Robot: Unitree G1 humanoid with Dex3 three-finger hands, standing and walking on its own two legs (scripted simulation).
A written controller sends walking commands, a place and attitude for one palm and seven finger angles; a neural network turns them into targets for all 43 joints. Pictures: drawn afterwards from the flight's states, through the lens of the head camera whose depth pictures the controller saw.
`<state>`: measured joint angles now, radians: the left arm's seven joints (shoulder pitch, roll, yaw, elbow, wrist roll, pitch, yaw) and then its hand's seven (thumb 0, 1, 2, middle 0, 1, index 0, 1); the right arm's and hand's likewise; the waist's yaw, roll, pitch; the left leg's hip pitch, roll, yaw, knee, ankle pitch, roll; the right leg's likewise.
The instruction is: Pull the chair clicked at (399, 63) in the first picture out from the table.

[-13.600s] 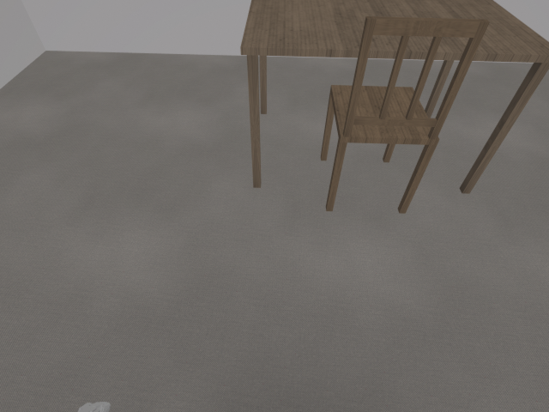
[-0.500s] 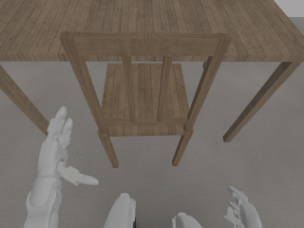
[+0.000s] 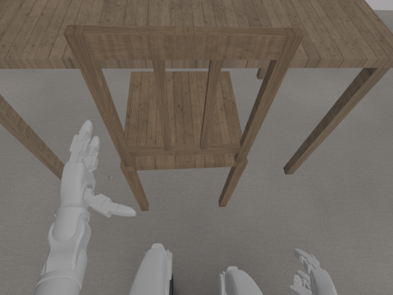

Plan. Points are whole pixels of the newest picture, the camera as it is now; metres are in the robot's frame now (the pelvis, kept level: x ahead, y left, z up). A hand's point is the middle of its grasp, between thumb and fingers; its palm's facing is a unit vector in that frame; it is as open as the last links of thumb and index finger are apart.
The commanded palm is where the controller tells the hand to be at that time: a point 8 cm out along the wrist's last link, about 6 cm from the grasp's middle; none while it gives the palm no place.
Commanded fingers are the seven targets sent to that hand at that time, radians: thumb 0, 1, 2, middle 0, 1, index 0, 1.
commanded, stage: aim the fingers beside a spindle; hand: left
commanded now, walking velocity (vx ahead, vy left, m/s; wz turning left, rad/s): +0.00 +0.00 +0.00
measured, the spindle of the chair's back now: (163, 112) +0.49 +0.10 +0.03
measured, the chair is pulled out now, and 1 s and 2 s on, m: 0.00 0.00 0.00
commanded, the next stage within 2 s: push the fingers through the gap in 0.64 s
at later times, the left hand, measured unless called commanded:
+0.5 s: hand (110, 179) +0.33 +0.19 +0.02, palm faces +0.10 -0.99 -0.03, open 17.0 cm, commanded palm +0.31 +0.24 +0.02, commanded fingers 0.00 -0.50 0.30 -0.06 -0.08 -0.06 -0.08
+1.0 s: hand (114, 166) +0.36 +0.18 +0.02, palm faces +0.10 -0.99 -0.03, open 17.0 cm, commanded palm +0.34 +0.23 +0.02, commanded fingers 0.00 -0.50 0.30 -0.06 -0.08 -0.06 -0.08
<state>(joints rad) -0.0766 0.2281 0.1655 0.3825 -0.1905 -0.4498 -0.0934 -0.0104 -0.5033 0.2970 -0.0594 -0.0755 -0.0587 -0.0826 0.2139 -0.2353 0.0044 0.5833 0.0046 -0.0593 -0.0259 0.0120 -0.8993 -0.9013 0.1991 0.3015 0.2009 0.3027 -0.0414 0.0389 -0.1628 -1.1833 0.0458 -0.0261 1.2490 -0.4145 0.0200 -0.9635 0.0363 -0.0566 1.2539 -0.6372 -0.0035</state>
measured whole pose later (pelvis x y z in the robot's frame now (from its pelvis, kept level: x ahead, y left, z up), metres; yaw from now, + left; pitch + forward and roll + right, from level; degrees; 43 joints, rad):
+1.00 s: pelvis +0.00 +0.00 -0.01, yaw +0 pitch +21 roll -4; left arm -0.21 0.24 0.18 0.49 -0.17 -0.46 -0.07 -0.01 -0.50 0.30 -0.06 -0.08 -0.06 -0.08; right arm 0.20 -0.23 0.01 0.59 0.00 -0.03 -0.03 0.01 -0.90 -0.90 0.20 0.30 0.20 0.30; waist -0.05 0.04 -0.16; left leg -1.23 0.05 -0.03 1.28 -0.42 0.02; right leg -1.01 0.04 -0.06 1.29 -0.65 -0.01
